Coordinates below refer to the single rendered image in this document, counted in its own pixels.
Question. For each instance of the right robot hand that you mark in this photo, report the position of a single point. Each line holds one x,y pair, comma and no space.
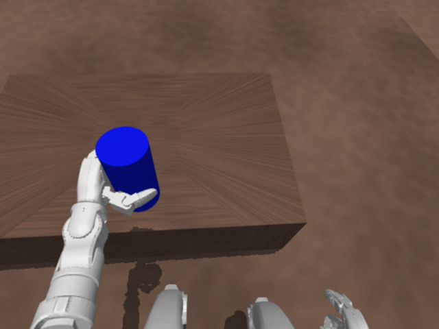
351,317

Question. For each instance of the can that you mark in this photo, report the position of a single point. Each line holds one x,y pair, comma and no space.
125,155

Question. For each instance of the left robot hand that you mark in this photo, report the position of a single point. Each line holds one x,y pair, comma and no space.
94,186

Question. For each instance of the left robot arm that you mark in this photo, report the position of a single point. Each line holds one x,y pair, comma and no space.
70,300

